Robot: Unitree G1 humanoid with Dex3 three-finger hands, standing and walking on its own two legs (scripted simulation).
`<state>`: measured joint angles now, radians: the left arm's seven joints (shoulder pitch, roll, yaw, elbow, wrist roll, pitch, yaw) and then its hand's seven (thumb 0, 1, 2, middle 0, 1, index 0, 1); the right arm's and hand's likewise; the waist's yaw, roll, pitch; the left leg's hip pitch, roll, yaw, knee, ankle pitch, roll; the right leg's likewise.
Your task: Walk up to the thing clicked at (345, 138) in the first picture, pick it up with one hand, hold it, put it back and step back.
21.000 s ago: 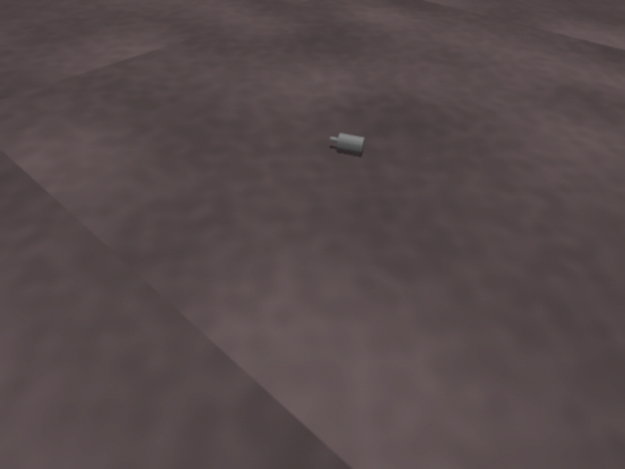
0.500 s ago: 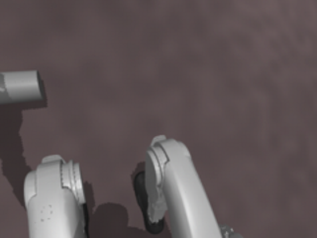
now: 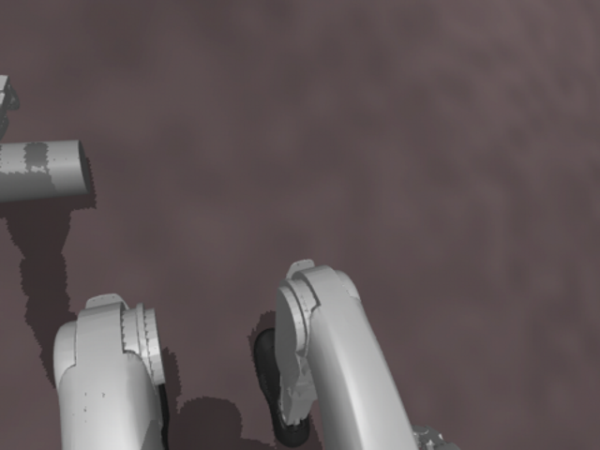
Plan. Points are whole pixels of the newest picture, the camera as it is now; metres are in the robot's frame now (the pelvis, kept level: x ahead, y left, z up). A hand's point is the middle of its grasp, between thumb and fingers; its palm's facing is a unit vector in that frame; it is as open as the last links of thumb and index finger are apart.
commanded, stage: approach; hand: left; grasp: from above
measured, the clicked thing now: (12, 172) +0.52 +0.31 -0.29
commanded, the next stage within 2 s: close in in 0.48 s
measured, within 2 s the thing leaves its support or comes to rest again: neither
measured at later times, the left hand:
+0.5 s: hand out of the picture +0.50 +0.30 -0.18, palm faces -0.51 -0.07 -0.86, open 14.1 cm
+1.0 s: hand (10, 158) +0.51 +0.28 -0.20, palm faces -0.46 -0.05 -0.89, open 13.9 cm
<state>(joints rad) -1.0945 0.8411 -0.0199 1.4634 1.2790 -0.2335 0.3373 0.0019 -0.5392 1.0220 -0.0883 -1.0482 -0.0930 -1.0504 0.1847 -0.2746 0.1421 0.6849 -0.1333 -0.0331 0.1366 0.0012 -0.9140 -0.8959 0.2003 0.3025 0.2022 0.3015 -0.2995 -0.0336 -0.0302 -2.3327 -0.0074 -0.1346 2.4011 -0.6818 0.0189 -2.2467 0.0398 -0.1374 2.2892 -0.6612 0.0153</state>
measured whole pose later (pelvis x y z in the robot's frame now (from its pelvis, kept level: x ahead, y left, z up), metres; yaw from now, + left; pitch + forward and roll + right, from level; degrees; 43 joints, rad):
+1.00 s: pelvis +0.00 +0.00 -0.01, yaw -2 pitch +33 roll -12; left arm -1.15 0.90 0.01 1.57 1.30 -0.17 0.37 0.00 -0.52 1.03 -0.09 -1.04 -0.10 -1.04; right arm 0.18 -0.30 0.22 0.58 -0.15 -0.03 0.14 0.00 -0.91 -0.90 0.20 0.30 0.20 0.30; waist -0.38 -0.05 0.04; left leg -2.35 0.00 -0.16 2.43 -0.68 0.02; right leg -2.25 0.05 -0.16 2.29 -0.65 0.02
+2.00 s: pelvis +0.00 +0.00 -0.02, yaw -5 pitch +30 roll -15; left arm -1.16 1.05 0.05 1.69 1.33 -0.23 0.52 0.00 -0.48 1.10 -0.11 -1.05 -0.10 -1.07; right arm 0.16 -0.34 0.31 0.59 -0.21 -0.15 0.18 0.00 -0.91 -0.90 0.20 0.30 0.20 0.30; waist -0.43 -0.13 0.15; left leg -2.35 0.01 -0.23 2.51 -0.72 0.01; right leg -2.24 0.07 -0.22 2.33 -0.65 0.03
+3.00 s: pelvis +0.00 +0.00 -0.02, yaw -6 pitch +28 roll -15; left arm -1.15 1.10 0.04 1.70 1.30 -0.22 0.53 0.00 -0.18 0.79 -0.35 -0.90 -0.36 -0.89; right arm 0.15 -0.34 0.36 0.58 -0.22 -0.18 0.19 0.00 -0.90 -0.90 0.20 0.30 0.20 0.30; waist -0.43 -0.15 0.19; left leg -2.34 0.02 -0.24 2.52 -0.71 0.02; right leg -2.23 0.08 -0.23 2.32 -0.63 0.03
